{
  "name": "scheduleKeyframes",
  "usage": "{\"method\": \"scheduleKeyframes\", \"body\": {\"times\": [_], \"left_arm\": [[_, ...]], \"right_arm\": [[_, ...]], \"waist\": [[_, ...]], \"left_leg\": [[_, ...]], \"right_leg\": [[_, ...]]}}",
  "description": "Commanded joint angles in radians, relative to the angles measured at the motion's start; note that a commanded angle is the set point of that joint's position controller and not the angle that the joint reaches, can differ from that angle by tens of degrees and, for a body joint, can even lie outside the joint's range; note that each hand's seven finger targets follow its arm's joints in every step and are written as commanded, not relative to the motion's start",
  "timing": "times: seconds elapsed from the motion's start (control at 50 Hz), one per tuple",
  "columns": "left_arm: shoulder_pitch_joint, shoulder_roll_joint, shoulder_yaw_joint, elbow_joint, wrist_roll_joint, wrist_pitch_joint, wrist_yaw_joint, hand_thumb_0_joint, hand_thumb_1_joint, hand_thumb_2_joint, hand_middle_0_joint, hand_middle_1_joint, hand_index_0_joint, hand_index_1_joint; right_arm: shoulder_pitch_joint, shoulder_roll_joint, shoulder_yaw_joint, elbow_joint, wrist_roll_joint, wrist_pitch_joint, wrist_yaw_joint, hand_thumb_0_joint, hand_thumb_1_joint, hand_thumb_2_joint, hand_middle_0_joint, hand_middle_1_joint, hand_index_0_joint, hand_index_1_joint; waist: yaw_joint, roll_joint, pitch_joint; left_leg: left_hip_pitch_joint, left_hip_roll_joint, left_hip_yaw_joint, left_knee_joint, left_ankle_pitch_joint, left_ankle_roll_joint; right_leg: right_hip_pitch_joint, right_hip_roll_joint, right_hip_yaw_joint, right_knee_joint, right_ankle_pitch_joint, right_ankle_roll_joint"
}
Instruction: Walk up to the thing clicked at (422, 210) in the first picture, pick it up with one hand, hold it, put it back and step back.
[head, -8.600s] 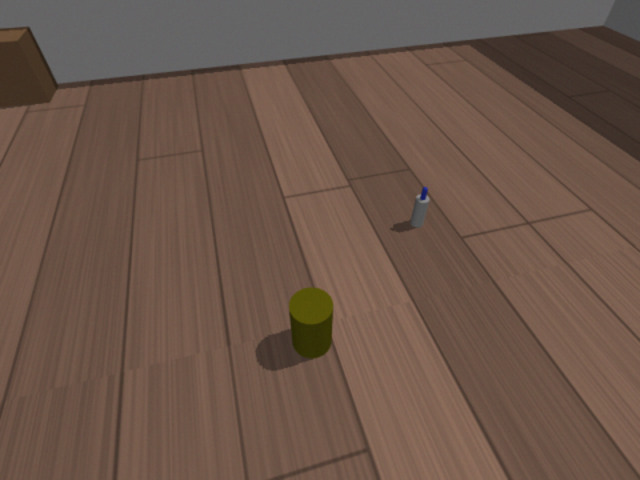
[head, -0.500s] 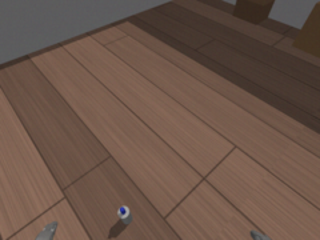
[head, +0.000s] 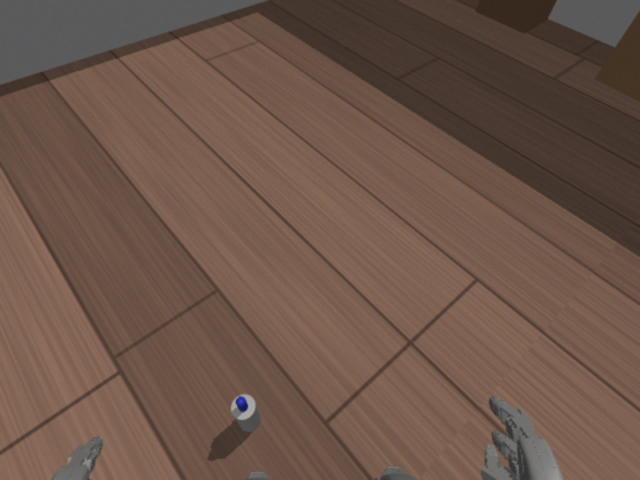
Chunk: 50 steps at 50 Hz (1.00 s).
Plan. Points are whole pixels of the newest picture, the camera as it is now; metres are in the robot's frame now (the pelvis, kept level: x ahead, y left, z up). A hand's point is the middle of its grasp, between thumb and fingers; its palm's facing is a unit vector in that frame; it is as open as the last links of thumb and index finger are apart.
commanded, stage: go down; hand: left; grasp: from the side
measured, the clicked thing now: (245, 411) +0.36 +0.18 -0.59
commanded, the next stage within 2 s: none
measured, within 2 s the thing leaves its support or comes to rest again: neither
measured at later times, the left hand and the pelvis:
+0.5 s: hand (123, 446) +0.23 +0.30 -0.20, palm faces +0.05 -0.97 -0.22, open 17.3 cm; pelvis -0.04 +0.00 -0.12, yaw -1 degrees
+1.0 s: hand (122, 419) +0.28 +0.34 -0.26, palm faces +0.04 -0.99 -0.16, open 17.4 cm; pelvis -0.08 +0.00 -0.21, yaw -2 degrees
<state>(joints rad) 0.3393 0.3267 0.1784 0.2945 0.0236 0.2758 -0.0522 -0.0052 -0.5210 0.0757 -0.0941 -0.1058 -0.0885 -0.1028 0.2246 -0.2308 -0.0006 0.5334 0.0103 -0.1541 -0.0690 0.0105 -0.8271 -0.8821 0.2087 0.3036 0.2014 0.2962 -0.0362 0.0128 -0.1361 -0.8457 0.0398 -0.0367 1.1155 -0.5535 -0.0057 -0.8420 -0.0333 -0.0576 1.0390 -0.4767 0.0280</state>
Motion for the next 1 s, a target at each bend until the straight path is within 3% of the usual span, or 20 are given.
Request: {"method": "scheduleKeyframes", "body": {"times": [0.0,0.06,0.12,0.2,0.22,0.26,0.28,0.3,0.36,0.38,0.42,0.46,0.5,0.52,0.54,0.62,0.66,0.72,0.86,0.98], "left_arm": [[0.042,0.175,0.098,-0.183,-0.002,-0.021,0.013,0.000,-0.485,0.120,-0.071,-0.101,-0.063,-0.108],[0.024,0.192,0.112,-0.181,-0.005,-0.032,0.006,0.000,-0.476,0.126,-0.067,-0.101,-0.058,-0.108],[-0.067,0.213,0.143,-0.122,-0.014,-0.076,-0.003,0.000,-0.498,0.116,-0.063,-0.097,-0.054,-0.105],[-0.217,0.254,0.197,0.007,-0.051,-0.203,-0.067,0.000,-0.469,0.082,-0.064,-0.072,-0.059,-0.076],[-0.201,0.261,0.220,0.105,-0.065,-0.238,-0.093,0.000,-0.487,0.066,-0.070,-0.079,-0.069,-0.079],[-0.290,0.284,0.230,0.109,-0.085,-0.332,-0.150,0.000,-0.493,0.063,-0.073,-0.093,-0.076,-0.088],[-0.307,0.311,0.252,0.096,-0.093,-0.380,-0.178,0.000,-0.536,0.049,-0.078,-0.098,-0.081,-0.092],[-0.307,0.313,0.252,0.119,-0.099,-0.416,-0.201,0.000,-0.539,0.062,-0.075,-0.115,-0.081,-0.107],[-0.365,0.403,0.320,0.121,-0.110,-0.494,-0.248,0.000,-0.583,0.083,-0.076,-0.141,-0.079,-0.135],[-0.352,0.396,0.330,0.182,-0.112,-0.507,-0.258,0.000,-0.577,0.102,-0.074,-0.144,-0.073,-0.142],[-0.354,0.381,0.337,0.245,-0.123,-0.531,-0.279,0.000,-0.611,0.112,-0.074,-0.156,-0.074,-0.153],[-0.392,0.444,0.398,0.234,-0.137,-0.554,-0.297,0.000,-0.601,0.113,-0.070,-0.141,-0.066,-0.142],[-0.410,0.468,0.408,0.289,-0.139,-0.569,-0.324,0.000,-0.611,0.113,-0.066,-0.136,-0.063,-0.137],[-0.481,0.492,0.417,0.240,-0.147,-0.581,-0.337,0.000,-0.590,0.120,-0.066,-0.141,-0.064,-0.141],[-0.494,0.473,0.413,0.292,-0.153,-0.587,-0.348,0.000,-0.593,0.114,-0.065,-0.131,-0.063,-0.132],[-0.633,0.541,0.452,0.336,-0.166,-0.636,-0.389,0.000,-0.578,0.098,-0.064,-0.123,-0.063,-0.121],[-0.698,0.552,0.445,0.364,-0.169,-0.654,-0.412,0.000,-0.559,0.092,-0.063,-0.121,-0.064,-0.116],[-0.745,0.599,0.465,0.402,-0.169,-0.677,-0.442,0.000,-0.545,0.084,-0.064,-0.121,-0.067,-0.114],[-0.764,0.659,0.517,0.489,-0.186,-0.697,-0.492,0.000,-0.555,0.073,-0.063,-0.105,-0.062,-0.101],[-0.834,0.706,0.536,0.464,-0.200,-0.703,-0.521,0.000,-0.556,0.064,-0.061,-0.088,-0.058,-0.086]], "right_arm": [[0.005,-0.150,-0.070,-0.142,0.002,-0.060,-0.027,0.000,-0.848,-0.886,0.201,0.300,0.200,0.300],[0.008,-0.152,-0.072,-0.141,0.000,-0.066,-0.028,0.000,-0.857,-0.889,0.201,0.300,0.200,0.300],[-0.002,-0.154,-0.068,-0.137,-0.003,-0.079,-0.029,0.000,-0.869,-0.892,0.201,0.300,0.200,0.300],[-0.010,-0.165,-0.069,-0.114,-0.005,-0.104,-0.018,0.000,-0.900,-0.900,0.200,0.300,0.200,0.300],[0.003,-0.171,-0.068,-0.089,-0.005,-0.111,-0.012,0.000,-0.911,-0.901,0.200,0.300,0.200,0.300],[-0.007,-0.180,-0.069,-0.097,-0.005,-0.128,-0.001,0.000,-0.927,-0.905,0.200,0.300,0.200,0.300],[-0.002,-0.183,-0.070,-0.092,-0.005,-0.132,0.000,0.000,-0.914,-0.901,0.200,0.300,0.200,0.300],[-0.005,-0.190,-0.069,-0.091,-0.004,-0.132,0.000,0.000,-0.908,-0.899,0.200,0.300,0.200,0.300],[0.003,-0.234,-0.083,-0.063,-0.003,-0.123,0.002,0.000,-0.886,-0.895,0.200,0.300,0.200,0.300],[0.001,-0.233,-0.076,-0.057,-0.003,-0.115,0.004,0.000,-0.887,-0.896,0.200,0.300,0.200,0.300],[-0.011,-0.236,-0.074,-0.045,-0.006,-0.103,0.010,0.000,-0.884,-0.896,0.200,0.300,0.200,0.300],[-0.002,-0.243,-0.073,-0.037,-0.003,-0.092,0.015,0.000,-0.884,-0.896,0.200,0.300,0.200,0.300],[-0.008,-0.255,-0.076,-0.027,-0.003,-0.080,0.018,0.000,-0.871,-0.894,0.200,0.300,0.200,0.300],[-0.002,-0.252,-0.077,-0.024,-0.003,-0.079,0.017,0.000,-0.879,-0.895,0.200,0.300,0.199,0.300],[-0.005,-0.253,-0.076,-0.016,-0.005,-0.077,0.017,0.000,-0.876,-0.895,0.200,0.300,0.200,0.300],[-0.010,-0.263,-0.070,0.004,-0.004,-0.075,0.018,0.000,-0.868,-0.892,0.200,0.300,0.200,0.300],[-0.013,-0.262,-0.065,0.011,-0.006,-0.077,0.019,0.000,-0.872,-0.893,0.200,0.300,0.200,0.300],[-0.013,-0.270,-0.054,0.020,-0.007,-0.075,0.021,0.000,-0.873,-0.893,0.200,0.300,0.200,0.300],[-0.007,-0.291,-0.035,0.037,-0.006,-0.070,0.023,0.000,-0.887,-0.897,0.200,0.300,0.200,0.300],[-0.006,-0.304,-0.029,0.048,-0.005,-0.066,0.026,0.000,-0.896,-0.900,0.200,0.300,0.200,0.300]], "waist": [[-0.007,0.063,-0.211],[-0.009,0.084,-0.212],[-0.023,0.066,-0.164],[-0.028,0.050,-0.182],[-0.024,0.038,-0.186],[-0.017,0.061,-0.257],[0.004,0.093,-0.306],[0.004,0.098,-0.353],[0.030,0.179,-0.444],[0.031,0.156,-0.451],[0.034,0.127,-0.439],[0.053,0.120,-0.528],[0.047,0.097,-0.513],[0.033,0.094,-0.552],[0.022,0.083,-0.529],[0.006,0.066,-0.532],[-0.006,0.077,-0.526],[0.000,0.100,-0.520],[0.017,0.126,-0.557],[0.012,0.156,-0.576]], "left_leg": [[0.103,-0.025,0.002,-0.137,0.342,0.006],[0.088,-0.019,-0.010,-0.123,0.355,0.001],[0.005,-0.022,-0.007,-0.079,0.262,0.009],[-0.128,-0.031,0.009,0.037,0.205,0.017],[-0.174,-0.034,0.008,0.069,0.183,0.019],[-0.235,-0.040,0.013,0.120,0.122,0.022],[-0.239,-0.043,0.013,0.140,0.122,0.020],[-0.229,-0.039,0.003,0.152,0.149,0.015],[-0.195,-0.026,-0.036,0.188,0.206,-0.004],[-0.217,-0.027,-0.040,0.212,0.243,-0.004],[-0.289,-0.031,-0.042,0.248,0.209,0.000],[-0.294,-0.034,-0.038,0.288,0.256,0.006],[-0.344,-0.037,-0.036,0.314,0.234,0.011],[-0.366,-0.042,-0.022,0.346,0.233,0.017],[-0.409,-0.045,-0.016,0.363,0.214,0.020],[-0.491,-0.042,-0.014,0.409,0.099,0.026],[-0.539,-0.042,-0.009,0.436,0.040,0.028],[-0.571,-0.040,-0.017,0.454,-0.024,0.028],[-0.601,-0.040,-0.022,0.505,0.002,0.024],[-0.634,-0.037,-0.024,0.556,0.005,0.024]], "right_leg": [[0.132,0.030,-0.001,-0.082,0.242,-0.042],[0.094,0.033,-0.005,-0.048,0.235,-0.045],[0.020,0.031,0.000,-0.020,0.172,-0.042],[-0.095,0.021,0.018,0.076,0.133,-0.043],[-0.125,0.021,0.019,0.113,0.116,-0.043],[-0.193,0.015,0.034,0.174,0.069,-0.047],[-0.208,0.012,0.040,0.204,0.066,-0.048],[-0.219,0.009,0.041,0.233,0.091,-0.050],[-0.339,0.010,0.023,0.344,0.107,-0.059],[-0.356,0.011,0.016,0.366,0.129,-0.060],[-0.396,0.014,0.014,0.396,0.107,-0.062],[-0.381,0.010,0.019,0.418,0.145,-0.063],[-0.397,0.011,0.021,0.438,0.128,-0.064],[-0.387,0.008,0.031,0.437,0.136,-0.061],[-0.400,0.008,0.033,0.445,0.125,-0.060],[-0.456,0.008,0.041,0.475,0.039,-0.056],[-0.488,0.006,0.051,0.487,-0.008,-0.054],[-0.555,0.008,0.043,0.521,-0.064,-0.054],[-0.625,0.012,0.012,0.606,-0.040,-0.061],[-0.674,0.012,0.005,0.666,-0.035,-0.064]]}}
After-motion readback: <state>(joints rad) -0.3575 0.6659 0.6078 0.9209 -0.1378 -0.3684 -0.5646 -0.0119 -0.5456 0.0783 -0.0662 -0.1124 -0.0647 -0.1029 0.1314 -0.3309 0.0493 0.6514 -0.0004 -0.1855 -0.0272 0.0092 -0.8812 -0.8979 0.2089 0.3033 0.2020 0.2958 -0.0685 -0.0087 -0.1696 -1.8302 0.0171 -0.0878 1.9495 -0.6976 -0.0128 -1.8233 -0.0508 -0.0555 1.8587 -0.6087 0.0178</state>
